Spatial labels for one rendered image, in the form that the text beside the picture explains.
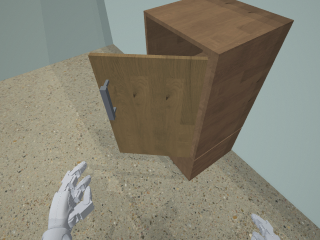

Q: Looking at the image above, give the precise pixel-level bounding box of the robot left forearm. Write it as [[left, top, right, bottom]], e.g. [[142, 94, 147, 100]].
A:
[[41, 227, 72, 240]]

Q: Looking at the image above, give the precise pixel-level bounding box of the cupboard door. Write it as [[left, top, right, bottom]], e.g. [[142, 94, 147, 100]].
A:
[[88, 52, 208, 158]]

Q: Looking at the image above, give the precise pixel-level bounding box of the handle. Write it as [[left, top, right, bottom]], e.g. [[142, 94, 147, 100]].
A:
[[99, 79, 117, 121]]

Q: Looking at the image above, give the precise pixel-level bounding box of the right robot hand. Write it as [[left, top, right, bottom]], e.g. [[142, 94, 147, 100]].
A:
[[251, 213, 281, 240]]

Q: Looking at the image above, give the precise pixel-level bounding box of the left robot hand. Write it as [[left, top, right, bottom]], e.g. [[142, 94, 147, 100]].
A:
[[48, 161, 95, 233]]

